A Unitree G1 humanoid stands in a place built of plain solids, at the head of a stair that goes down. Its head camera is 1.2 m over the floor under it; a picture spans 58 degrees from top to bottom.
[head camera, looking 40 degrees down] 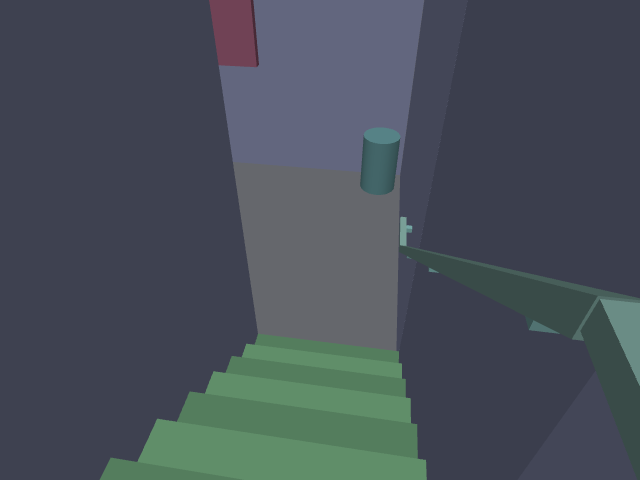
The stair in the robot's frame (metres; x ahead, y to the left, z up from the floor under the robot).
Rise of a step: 0.19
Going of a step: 0.23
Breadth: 1.00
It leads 9 degrees to the right of straight ahead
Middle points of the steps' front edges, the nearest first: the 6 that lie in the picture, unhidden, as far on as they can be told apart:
0.74 0.12 -0.37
0.97 0.09 -0.56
1.19 0.05 -0.74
1.42 0.02 -0.93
1.64 -0.02 -1.12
1.87 -0.05 -1.31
